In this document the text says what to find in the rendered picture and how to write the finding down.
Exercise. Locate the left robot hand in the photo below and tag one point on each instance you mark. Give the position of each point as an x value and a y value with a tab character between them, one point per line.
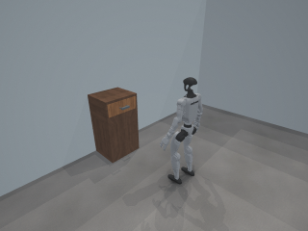
164	141

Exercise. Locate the robot left shin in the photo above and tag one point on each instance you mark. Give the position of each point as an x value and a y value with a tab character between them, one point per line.
175	166

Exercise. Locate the humanoid robot torso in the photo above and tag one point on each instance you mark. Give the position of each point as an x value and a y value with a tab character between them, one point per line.
189	114

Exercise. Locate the left robot forearm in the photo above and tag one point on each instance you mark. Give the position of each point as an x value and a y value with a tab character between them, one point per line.
172	129

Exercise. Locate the drawer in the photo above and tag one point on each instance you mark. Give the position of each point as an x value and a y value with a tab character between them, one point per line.
114	108

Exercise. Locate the right robot hand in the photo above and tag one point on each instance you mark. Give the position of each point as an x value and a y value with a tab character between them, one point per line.
197	125

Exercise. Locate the cabinet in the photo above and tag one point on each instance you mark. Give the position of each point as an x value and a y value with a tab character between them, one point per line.
116	136

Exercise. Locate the right robot upper arm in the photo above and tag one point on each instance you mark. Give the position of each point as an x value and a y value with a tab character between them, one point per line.
200	108

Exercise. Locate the right robot forearm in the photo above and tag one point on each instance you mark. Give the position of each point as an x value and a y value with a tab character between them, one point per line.
198	117

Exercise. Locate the left robot upper arm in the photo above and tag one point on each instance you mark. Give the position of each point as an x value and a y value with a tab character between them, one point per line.
181	103

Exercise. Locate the handle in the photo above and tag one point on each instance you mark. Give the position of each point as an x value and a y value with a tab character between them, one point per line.
126	107

